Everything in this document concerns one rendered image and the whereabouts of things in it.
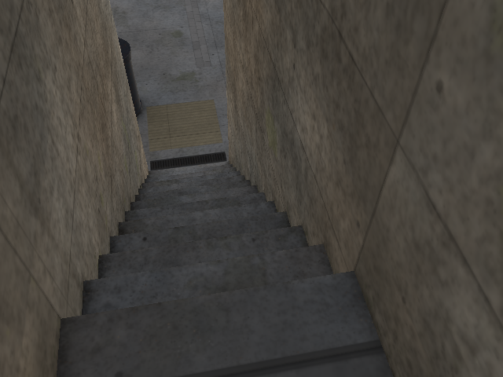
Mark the stairs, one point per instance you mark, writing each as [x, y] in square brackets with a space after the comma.
[195, 231]

